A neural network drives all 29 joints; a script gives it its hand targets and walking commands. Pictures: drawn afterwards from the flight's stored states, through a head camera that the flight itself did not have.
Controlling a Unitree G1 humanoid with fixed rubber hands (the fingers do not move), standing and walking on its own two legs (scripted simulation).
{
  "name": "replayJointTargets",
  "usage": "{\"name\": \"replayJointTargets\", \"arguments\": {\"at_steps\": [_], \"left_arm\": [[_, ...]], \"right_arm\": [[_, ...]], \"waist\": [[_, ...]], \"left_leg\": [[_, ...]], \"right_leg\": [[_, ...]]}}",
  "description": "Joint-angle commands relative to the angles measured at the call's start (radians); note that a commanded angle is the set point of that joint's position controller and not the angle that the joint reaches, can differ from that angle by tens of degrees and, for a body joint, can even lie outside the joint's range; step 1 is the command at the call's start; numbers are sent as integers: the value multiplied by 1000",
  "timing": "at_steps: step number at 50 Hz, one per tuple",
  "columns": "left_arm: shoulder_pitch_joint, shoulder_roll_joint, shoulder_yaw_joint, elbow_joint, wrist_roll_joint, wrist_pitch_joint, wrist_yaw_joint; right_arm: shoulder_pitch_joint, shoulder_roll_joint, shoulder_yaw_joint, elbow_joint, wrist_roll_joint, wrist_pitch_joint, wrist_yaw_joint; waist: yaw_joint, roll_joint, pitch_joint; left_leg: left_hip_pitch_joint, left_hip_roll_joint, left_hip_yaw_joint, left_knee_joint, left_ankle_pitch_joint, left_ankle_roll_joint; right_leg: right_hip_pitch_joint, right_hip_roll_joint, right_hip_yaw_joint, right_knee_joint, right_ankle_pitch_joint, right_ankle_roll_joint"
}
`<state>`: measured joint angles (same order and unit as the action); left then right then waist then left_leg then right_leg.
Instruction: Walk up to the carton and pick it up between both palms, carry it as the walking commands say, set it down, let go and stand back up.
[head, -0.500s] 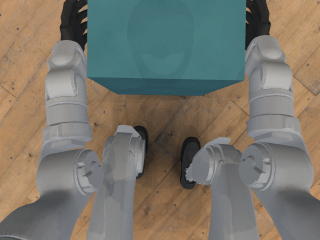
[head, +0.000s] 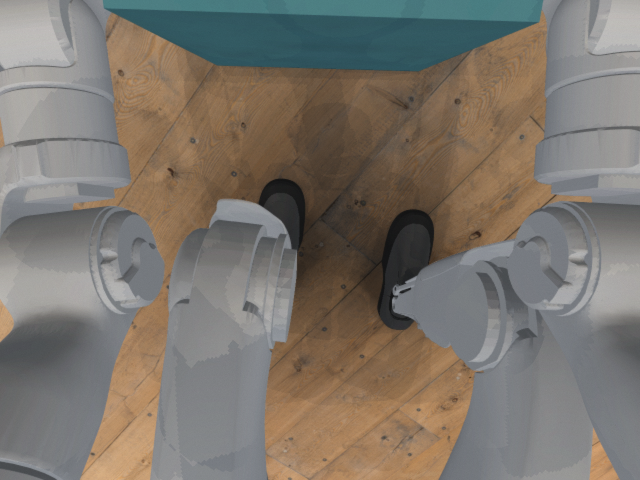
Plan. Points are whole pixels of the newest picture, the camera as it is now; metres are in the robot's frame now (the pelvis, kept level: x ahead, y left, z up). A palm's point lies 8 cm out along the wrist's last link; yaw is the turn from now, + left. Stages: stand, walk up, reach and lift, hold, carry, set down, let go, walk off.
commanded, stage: set down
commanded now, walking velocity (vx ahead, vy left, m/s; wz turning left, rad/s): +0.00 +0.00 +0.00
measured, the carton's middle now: out of the picture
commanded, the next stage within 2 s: none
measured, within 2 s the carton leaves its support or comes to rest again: neither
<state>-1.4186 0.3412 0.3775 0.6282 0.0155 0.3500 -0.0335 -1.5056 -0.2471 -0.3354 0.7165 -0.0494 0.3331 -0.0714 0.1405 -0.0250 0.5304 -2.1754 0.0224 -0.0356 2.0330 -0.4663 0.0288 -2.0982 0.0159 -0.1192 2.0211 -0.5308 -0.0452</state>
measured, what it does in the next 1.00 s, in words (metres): stands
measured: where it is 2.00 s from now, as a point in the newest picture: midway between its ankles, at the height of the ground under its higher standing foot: (338, 275)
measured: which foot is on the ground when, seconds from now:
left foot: down 0.00-1.00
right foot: down 0.00-1.00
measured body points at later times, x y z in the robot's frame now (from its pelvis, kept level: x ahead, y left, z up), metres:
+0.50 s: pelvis +0.00 +0.00 -0.01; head +0.38 +0.08 +0.20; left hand +0.53 +0.29 -0.19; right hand +0.60 -0.06 -0.18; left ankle +0.14 +0.11 -0.38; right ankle +0.13 -0.10 -0.38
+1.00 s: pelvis +0.01 +0.00 -0.02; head +0.38 +0.07 +0.21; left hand +0.53 +0.30 -0.19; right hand +0.61 -0.06 -0.18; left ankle +0.14 +0.11 -0.38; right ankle +0.13 -0.10 -0.38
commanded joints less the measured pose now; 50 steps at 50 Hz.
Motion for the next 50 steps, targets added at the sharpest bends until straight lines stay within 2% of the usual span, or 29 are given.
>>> {"name": "replayJointTargets", "arguments": {"at_steps": [1,2,5,9,10,11,14,15,17,18,20,21,22,24,25,29,30,32,33,36,37,39,40,41,43,46,48,49,50], "left_arm": [[-779,-847,-603,-135,-249,-32,-196],[-761,-859,-589,-64,-239,-25,-206],[-711,-900,-574,-11,-208,-21,-218],[-782,-819,-590,-89,-225,-33,-216],[-755,-869,-578,-43,-236,-31,-225],[-739,-857,-567,-25,-226,-36,-225],[-706,-881,-555,4,-208,-28,-236],[-740,-873,-564,-9,-212,-34,-239],[-723,-869,-558,17,-210,-30,-244],[-702,-857,-549,21,-190,-35,-244],[-704,-846,-550,9,-190,-30,-249],[-668,-884,-542,109,-188,-19,-253],[-707,-851,-523,60,-194,-35,-258],[-703,-832,-523,69,-185,-29,-262],[-741,-830,-549,41,-207,-33,-265],[-609,-875,-517,138,-167,-22,-270],[-643,-850,-511,88,-186,-35,-275],[-677,-826,-505,60,-180,-52,-273],[-640,-876,-499,150,-173,-33,-282],[-660,-847,-490,91,-180,-55,-285],[-611,-814,-486,143,-166,-41,-282],[-604,-826,-483,149,-149,-38,-288],[-582,-846,-473,159,-152,-39,-285],[-615,-841,-475,127,-158,-43,-288],[-581,-855,-455,190,-132,-35,-294],[-566,-837,-452,207,-142,-32,-296],[-565,-823,-443,201,-126,-46,-298],[-542,-835,-452,199,-128,-37,-299],[-556,-846,-430,226,-129,-33,-302]], "right_arm": [[-583,818,461,-32,200,-40,200],[-536,843,421,60,168,-29,212],[-566,822,381,58,175,-43,244],[-586,859,425,27,210,-38,249],[-604,832,417,35,197,-41,253],[-533,845,403,116,180,-34,257],[-572,818,387,78,178,-47,254],[-552,819,388,99,179,-43,257],[-572,824,381,68,174,-51,255],[-536,853,382,125,167,-45,260],[-583,864,404,69,183,-47,262],[-541,837,378,168,162,-44,268],[-557,840,399,113,167,-47,266],[-546,828,390,156,171,-42,270],[-572,830,370,132,175,-49,264],[-461,830,338,241,139,-35,288],[-497,831,369,163,150,-45,283],[-483,867,351,194,145,-47,275],[-437,828,311,244,109,-45,271],[-427,830,326,197,124,-58,274],[-460,854,335,203,138,-56,273],[-426,837,312,234,108,-51,278],[-469,825,339,189,130,-62,276],[-404,838,312,261,109,-50,273],[-416,839,296,258,110,-52,281],[-400,800,281,264,82,-45,283],[-413,822,291,269,107,-49,284],[-394,802,282,255,89,-52,284],[-412,775,286,254,89,-53,283]], "waist": [[-128,130,-1886],[-151,106,-1755],[-128,153,-1636],[-99,130,-1716],[-123,103,-1694],[-108,118,-1638],[-108,165,-1604],[-133,138,-1594],[-135,135,-1556],[-111,129,-1526],[-83,121,-1538],[-89,130,-1426],[-100,71,-1444],[-85,98,-1407],[-135,105,-1428],[-111,127,-1244],[-105,113,-1323],[-103,98,-1337],[-155,107,-1221],[-125,112,-1302],[-97,109,-1259],[-126,84,-1183],[-98,122,-1212],[-119,91,-1170],[-97,125,-1134],[-154,111,-1083],[-104,99,-1095],[-154,107,-1097],[-121,129,-1097]], "left_leg": [[903,-53,33,-114,287,-30],[874,-48,21,-114,225,-21],[892,-56,7,-152,197,-26],[910,-53,23,-107,229,-19],[885,-58,17,-102,211,-15],[874,-66,18,-110,212,-19],[813,-60,29,-87,208,-20],[849,-55,7,-111,200,-19],[821,-52,10,-102,171,-15],[765,-55,22,-99,166,-13],[763,-53,19,-93,182,-10],[722,-57,30,-103,123,-15],[706,-54,20,-87,132,-5],[697,-52,14,-96,138,-9],[716,-42,9,-88,107,-10],[639,-52,-5,-106,72,-11],[669,-59,12,-83,137,-13],[605,-62,30,-76,110,-12],[572,-56,13,-94,100,-22],[626,-65,26,-62,145,-17],[601,-50,36,-70,119,-16],[580,-52,7,-81,73,-10],[602,-61,23,-69,111,-13],[550,-53,11,-71,70,-16],[505,-52,21,-70,39,-13],[525,-52,12,-82,41,-20],[517,-51,17,-80,22,-12],[516,-54,17,-73,32,-18],[517,-59,29,-65,44,-22]], "right_leg": [[514,120,76,-27,180,-14],[445,112,84,-51,113,-25],[313,118,53,-51,59,-18],[381,115,75,-37,97,-22],[367,116,72,-35,75,-25],[335,118,63,-27,72,-19],[354,114,82,-25,73,-27],[338,115,65,-18,82,-11],[314,114,69,-23,44,-17],[297,120,80,-25,47,-24],[334,117,85,-22,63,-22],[306,116,78,-30,8,-23],[314,118,88,-25,19,-22],[305,113,85,-18,44,-19],[289,115,82,-12,15,-21],[192,118,94,-18,-18,-30],[242,121,88,-14,25,-21],[276,122,93,-17,31,-23],[235,116,81,-26,21,-18],[252,130,93,-6,41,-27],[254,120,92,-23,17,-15],[195,119,91,-22,-14,-19],[230,122,105,-25,2,-21],[222,118,108,-15,-11,-31],[232,120,121,-22,-11,-34],[186,112,93,-20,-35,-19],[203,120,102,-3,-38,-16],[218,116,87,-24,-28,-12],[223,117,107,-21,-28,-26]]}}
